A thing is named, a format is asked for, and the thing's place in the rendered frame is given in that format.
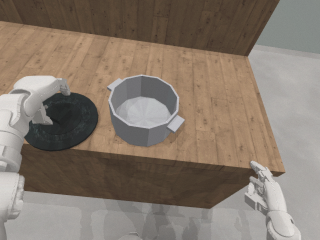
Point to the robot right forearm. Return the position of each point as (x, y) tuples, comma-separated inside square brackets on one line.
[(281, 226)]

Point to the robot right hand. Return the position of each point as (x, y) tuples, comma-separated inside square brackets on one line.
[(269, 195)]

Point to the robot left hand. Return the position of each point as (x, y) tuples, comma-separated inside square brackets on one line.
[(45, 86)]

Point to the lid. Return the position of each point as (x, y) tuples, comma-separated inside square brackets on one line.
[(73, 131)]

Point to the table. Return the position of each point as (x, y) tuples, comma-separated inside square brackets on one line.
[(200, 47)]

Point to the robot left upper arm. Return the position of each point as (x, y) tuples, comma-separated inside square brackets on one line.
[(11, 198)]

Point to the pot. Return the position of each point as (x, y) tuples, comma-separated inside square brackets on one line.
[(143, 109)]

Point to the left robot shin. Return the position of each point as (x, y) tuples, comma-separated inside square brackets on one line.
[(134, 233)]

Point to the knob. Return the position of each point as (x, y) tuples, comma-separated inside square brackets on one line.
[(59, 113)]

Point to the robot left forearm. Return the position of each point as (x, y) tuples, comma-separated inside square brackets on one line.
[(17, 109)]

